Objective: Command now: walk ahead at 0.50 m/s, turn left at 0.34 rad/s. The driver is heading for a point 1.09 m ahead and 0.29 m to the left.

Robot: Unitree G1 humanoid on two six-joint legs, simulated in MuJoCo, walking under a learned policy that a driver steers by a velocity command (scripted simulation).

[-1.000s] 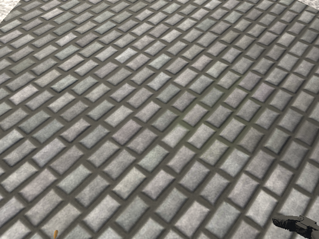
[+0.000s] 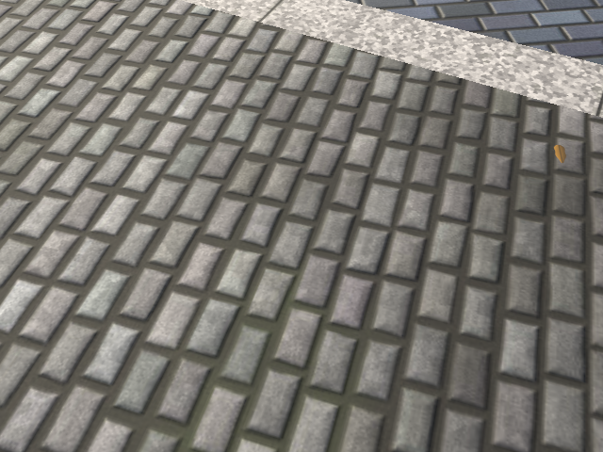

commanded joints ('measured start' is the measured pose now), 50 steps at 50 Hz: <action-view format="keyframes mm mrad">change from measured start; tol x32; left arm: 1 -12 180 43 -46 3 12 19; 21 -333 91 1 -227 -6 -64 -18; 27 70 275 70 -138 17 -63 -9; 50 4 201 42 27 -39 -5 -1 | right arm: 1 46 -153 -55 -67 -5 -12 4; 50 147 -150 -79 -179 -11 36 -21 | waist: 1 -83 -128 -84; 4 -138 213 -407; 25 -5 64 -129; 27 -19 -430 -343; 50 -148 -124 -97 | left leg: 1 148 -83 67 -2 -106 62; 4 985 319 -822 -171 -173 385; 12 340 121 -344 -326 74 252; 23 412 99 -436 -150 -108 122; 29 -229 -21 -183 764 -469 -38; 50 368 -72 61 -46 -86 69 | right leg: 1 35 -281 6 269 1137 -76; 3 -449 -147 -59 864 708 28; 4 -746 33 61 1113 -154 72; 18 -569 -78 70 345 469 130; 25 -233 -134 135 193 317 10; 28 172 -490 795 58 -168 -182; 50 -92 -310 -95 272 966 -49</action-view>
